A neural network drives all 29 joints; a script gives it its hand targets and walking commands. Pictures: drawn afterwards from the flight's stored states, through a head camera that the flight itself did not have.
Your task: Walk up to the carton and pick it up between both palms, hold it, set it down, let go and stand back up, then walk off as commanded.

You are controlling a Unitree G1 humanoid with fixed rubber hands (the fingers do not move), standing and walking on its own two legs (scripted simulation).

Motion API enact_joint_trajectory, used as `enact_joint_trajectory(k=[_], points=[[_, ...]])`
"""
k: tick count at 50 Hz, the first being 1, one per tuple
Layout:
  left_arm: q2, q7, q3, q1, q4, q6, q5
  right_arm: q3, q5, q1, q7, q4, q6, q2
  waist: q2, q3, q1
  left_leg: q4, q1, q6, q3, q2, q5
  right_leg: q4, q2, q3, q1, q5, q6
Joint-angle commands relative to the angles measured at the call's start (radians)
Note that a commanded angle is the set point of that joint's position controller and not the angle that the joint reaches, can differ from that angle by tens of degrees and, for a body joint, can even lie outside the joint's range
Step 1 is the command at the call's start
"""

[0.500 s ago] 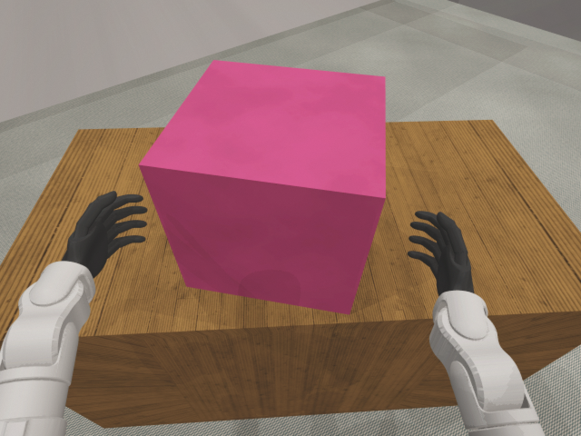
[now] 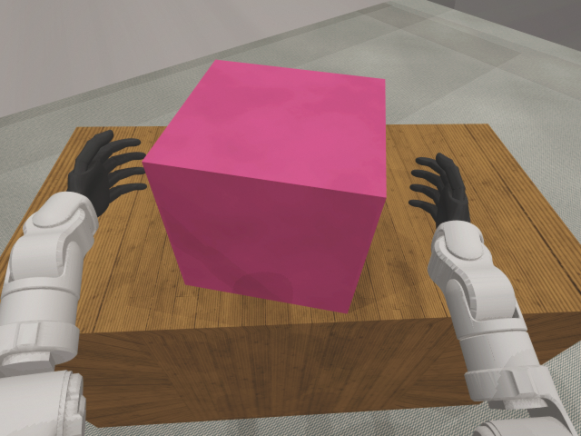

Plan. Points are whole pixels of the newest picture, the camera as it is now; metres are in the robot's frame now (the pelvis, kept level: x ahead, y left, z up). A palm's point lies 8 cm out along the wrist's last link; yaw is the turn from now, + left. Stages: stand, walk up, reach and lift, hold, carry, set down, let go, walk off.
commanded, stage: reach and lift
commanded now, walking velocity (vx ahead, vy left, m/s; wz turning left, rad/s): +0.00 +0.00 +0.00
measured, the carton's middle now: (281, 186) +0.52 +0.03 +0.03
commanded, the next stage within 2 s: none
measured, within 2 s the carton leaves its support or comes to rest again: neither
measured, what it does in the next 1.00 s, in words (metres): stands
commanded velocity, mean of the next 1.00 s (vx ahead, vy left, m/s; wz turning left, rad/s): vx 0.00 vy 0.00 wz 0.00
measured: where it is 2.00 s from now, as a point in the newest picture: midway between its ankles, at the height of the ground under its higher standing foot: outside the picture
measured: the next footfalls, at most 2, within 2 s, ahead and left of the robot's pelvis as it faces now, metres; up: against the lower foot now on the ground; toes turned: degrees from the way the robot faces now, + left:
none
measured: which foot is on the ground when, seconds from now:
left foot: down 0.00-1.00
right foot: down 0.00-1.00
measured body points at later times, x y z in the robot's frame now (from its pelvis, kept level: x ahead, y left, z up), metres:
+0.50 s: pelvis -0.01 +0.00 +0.00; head -0.02 +0.03 +0.45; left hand +0.44 +0.25 +0.22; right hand +0.40 -0.18 +0.21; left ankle +0.03 +0.13 -0.74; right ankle -0.03 -0.14 -0.74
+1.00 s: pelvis +0.00 +0.00 +0.00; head +0.00 +0.03 +0.45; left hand +0.47 +0.24 +0.25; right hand +0.44 -0.18 +0.25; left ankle +0.03 +0.13 -0.74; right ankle -0.03 -0.14 -0.74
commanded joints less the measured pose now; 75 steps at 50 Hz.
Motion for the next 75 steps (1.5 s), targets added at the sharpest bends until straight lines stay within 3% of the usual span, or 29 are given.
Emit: enact_joint_trajectory(k=[1, 3, 5, 14, 15, 16, 21, 24, 25, 28, 29, 30, 31, 32, 35, 38, 43, 49, 50, 51, 54, 55, 57, 63, 67, 70, 71, 73, 75], points=[[0.309, -0.005, 0.033, -0.461, -0.107, -0.025, -0.066, -0.055, 0.150, -0.398, 0.010, -0.015, -0.046, -0.177, 0.120, -0.388, -0.121, -0.107, 0.177, 0.002, 0.044, -0.027, 0.291, -0.055, 0.021, 0.025, 0.140, 0.539, -0.005], [0.334, -0.003, 0.047, -0.532, -0.087, -0.023, -0.057, -0.077, 0.142, -0.457, 0.010, 0.035, -0.047, -0.213, 0.142, -0.418, -0.117, -0.101, 0.185, -0.006, 0.051, -0.028, 0.301, -0.061, 0.025, 0.020, 0.142, 0.518, 0.002], [0.303, -0.008, 0.030, -0.560, 0.042, -0.019, -0.053, -0.049, 0.146, -0.501, 0.021, 0.138, -0.028, -0.187, 0.084, -0.336, -0.128, -0.117, 0.154, 0.001, 0.037, -0.022, 0.266, -0.078, 0.022, 0.014, 0.114, 0.500, 0.004], [0.335, 0.005, -0.024, -0.760, 0.180, -0.049, -0.087, -0.082, 0.147, -0.727, 0.020, 0.224, -0.043, -0.216, 0.101, -0.444, -0.146, -0.114, 0.093, 0.000, 0.038, -0.030, 0.210, -0.069, 0.020, 0.014, 0.126, 0.448, 0.000], [0.329, 0.009, -0.043, -0.810, 0.188, -0.054, -0.100, -0.095, 0.144, -0.765, 0.025, 0.237, -0.037, -0.217, 0.101, -0.430, -0.177, -0.123, 0.088, 0.008, 0.032, -0.031, 0.185, -0.074, 0.024, 0.004, 0.117, 0.435, -0.006], [0.331, 0.006, -0.049, -0.778, 0.220, -0.059, -0.109, -0.055, 0.169, -0.746, 0.032, 0.248, -0.033, -0.207, 0.065, -0.406, -0.145, -0.127, 0.101, 0.014, 0.031, -0.024, 0.189, -0.069, 0.022, 0.008, 0.118, 0.437, 0.002], [0.338, 0.017, -0.098, -0.868, 0.263, -0.061, -0.104, -0.068, 0.179, -0.837, 0.037, 0.359, -0.029, -0.246, 0.113, -0.467, -0.186, -0.124, 0.131, -0.006, 0.018, -0.016, 0.224, -0.061, 0.032, -0.010, 0.092, 0.479, -0.010], [0.328, 0.018, -0.123, -0.939, 0.356, -0.070, -0.121, -0.057, 0.182, -0.956, 0.046, 0.401, -0.025, -0.254, 0.117, -0.424, -0.173, -0.129, 0.100, 0.002, 0.014, -0.015, 0.175, -0.077, 0.027, -0.001, 0.047, 0.406, -0.015], [0.330, 0.019, -0.143, -0.946, 0.402, -0.076, -0.124, -0.068, 0.179, -0.942, 0.043, 0.473, -0.014, -0.238, 0.127, -0.377, -0.201, -0.133, 0.088, 0.004, 0.013, -0.016, 0.145, -0.087, 0.022, 0.001, 0.037, 0.388, -0.017], [0.343, 0.029, -0.148, -0.983, 0.488, -0.092, -0.145, -0.054, 0.185, -1.013, 0.052, 0.514, -0.018, -0.270, 0.095, -0.403, -0.169, -0.135, 0.059, 0.009, 0.016, -0.010, 0.103, -0.079, 0.026, -0.006, 0.030, 0.343, -0.021], [0.344, 0.030, -0.180, -0.982, 0.507, -0.101, -0.160, -0.054, 0.181, -0.996, 0.051, 0.535, -0.016, -0.250, 0.078, -0.402, -0.191, -0.140, 0.061, 0.016, 0.012, -0.008, 0.096, -0.071, 0.029, -0.002, 0.039, 0.374, -0.019], [0.331, 0.028, -0.166, -0.961, 0.511, -0.098, -0.138, -0.039, 0.200, -0.993, 0.047, 0.544, -0.020, -0.244, 0.107, -0.415, -0.169, -0.130, 0.087, 0.007, 0.009, -0.011, 0.159, -0.068, 0.025, -0.001, 0.043, 0.418, -0.021], [0.308, 0.026, -0.215, -1.026, 0.505, -0.113, -0.162, -0.061, 0.185, -1.042, 0.046, 0.530, -0.028, -0.248, 0.115, -0.412, -0.206, -0.122, 0.061, 0.006, 0.003, -0.014, 0.156, -0.072, 0.026, -0.003, 0.026, 0.409, -0.024], [0.352, 0.031, -0.193, -1.039, 0.553, -0.128, -0.166, -0.049, 0.205, -1.058, 0.049, 0.550, -0.034, -0.248, 0.115, -0.445, -0.175, -0.115, 0.060, 0.010, 0.008, -0.019, 0.150, -0.061, 0.027, -0.009, 0.027, 0.408, -0.022], [0.327, 0.041, -0.231, -1.128, 0.547, -0.155, -0.190, -0.066, 0.197, -1.121, 0.059, 0.589, -0.048, -0.265, 0.144, -0.479, -0.199, -0.108, 0.096, 0.003, 0.002, -0.015, 0.144, -0.068, 0.034, -0.016, -0.029, 0.354, -0.028], [0.348, 0.047, -0.259, -1.173, 0.618, -0.172, -0.224, -0.039, 0.185, -1.188, 0.067, 0.604, -0.048, -0.261, 0.085, -0.490, -0.179, -0.119, 0.048, 0.016, 0.010, -0.011, 0.115, -0.069, 0.034, -0.015, -0.012, 0.344, -0.033], [0.341, 0.058, -0.249, -1.187, 0.578, -0.193, -0.208, -0.069, 0.173, -1.201, 0.055, 0.620, -0.089, -0.284, 0.138, -0.644, -0.186, -0.075, 0.136, -0.003, -0.002, -0.019, 0.303, -0.057, 0.040, -0.032, -0.010, 0.544, -0.019], [0.314, 0.043, -0.282, -1.216, 0.749, -0.171, -0.176, -0.047, 0.166, -1.254, 0.070, 0.772, -0.067, -0.279, 0.108, -0.495, -0.199, -0.116, 0.041, 0.006, 0.018, -0.016, 0.206, -0.065, 0.026, -0.032, -0.014, 0.515, -0.019], [0.319, 0.042, -0.299, -1.208, 0.761, -0.176, -0.193, -0.060, 0.166, -1.266, 0.065, 0.810, -0.061, -0.296, 0.093, -0.461, -0.230, -0.119, 0.044, 0.007, 0.001, -0.018, 0.190, -0.073, 0.026, -0.028, -0.023, 0.497, -0.020], [0.326, 0.042, -0.291, -1.224, 0.767, -0.187, -0.199, -0.050, 0.170, -1.295, 0.068, 0.802, -0.072, -0.283, 0.089, -0.496, -0.202, -0.120, 0.043, 0.011, 0.005, -0.015, 0.192, -0.072, 0.035, -0.034, -0.017, 0.464, -0.029], [0.298, 0.043, -0.333, -1.194, 0.818, -0.213, -0.219, -0.050, 0.167, -1.270, 0.075, 0.812, -0.092, -0.287, 0.088, -0.528, -0.213, -0.109, 0.044, 0.008, -0.010, -0.010, 0.213, -0.065, 0.037, -0.036, -0.038, 0.480, -0.020], [0.289, 0.042, -0.317, -1.145, 0.839, -0.220, -0.213, -0.006, 0.179, -1.226, 0.081, 0.796, -0.102, -0.241, 0.071, -0.541, -0.179, -0.100, 0.027, 0.015, 0.004, -0.019, 0.253, -0.063, 0.034, -0.032, -0.007, 0.553, -0.016], [0.280, 0.042, -0.329, -1.177, 0.822, -0.244, -0.193, -0.039, 0.162, -1.217, 0.076, 0.855, -0.116, -0.262, 0.119, -0.523, -0.206, -0.095, 0.053, 0.004, -0.011, -0.014, 0.263, -0.059, 0.037, -0.037, -0.031, 0.528, -0.018], [0.211, 0.028, -0.376, -1.126, 0.888, -0.323, -0.199, -0.026, 0.138, -1.154, 0.094, 0.934, -0.183, -0.235, 0.116, -0.459, -0.225, -0.076, 0.033, -0.003, -0.002, -0.009, 0.255, -0.067, 0.031, -0.045, -0.087, 0.460, -0.026], [0.184, 0.032, -0.362, -1.057, 0.910, -0.371, -0.194, 0.031, 0.174, -1.113, 0.111, 0.940, -0.247, -0.202, 0.148, -0.516, -0.170, -0.042, 0.061, -0.004, 0.000, -0.015, 0.313, -0.069, 0.028, -0.048, -0.148, 0.437, -0.025], [0.166, 0.032, -0.396, -1.101, 0.845, -0.426, -0.207, 0.012, 0.159, -1.152, 0.110, 0.893, -0.298, -0.212, 0.134, -0.605, -0.198, -0.026, 0.057, -0.017, -0.002, -0.018, 0.331, -0.048, 0.028, -0.057, -0.144, 0.469, -0.016], [0.156, 0.031, -0.403, -1.079, 0.905, -0.430, -0.201, 0.005, 0.143, -1.131, 0.105, 0.947, -0.309, -0.210, 0.185, -0.601, -0.203, -0.021, 0.068, -0.013, -0.004, -0.009, 0.343, -0.048, 0.033, -0.061, -0.180, 0.455, -0.022], [0.172, 0.034, -0.380, -1.063, 0.923, -0.463, -0.210, 0.026, 0.155, -1.119, 0.113, 0.936, -0.338, -0.214, 0.120, -0.635, -0.176, -0.006, 0.046, -0.004, 0.006, -0.017, 0.324, -0.044, 0.025, -0.049, -0.173, 0.454, -0.011], [0.154, 0.031, -0.380, -1.029, 0.940, -0.478, -0.196, 0.054, 0.167, -1.075, 0.117, 0.968, -0.357, -0.210, 0.132, -0.636, -0.166, -0.003, 0.037, 0.001, 0.003, -0.016, 0.335, -0.025, 0.027, -0.054, -0.172, 0.486, -0.008]])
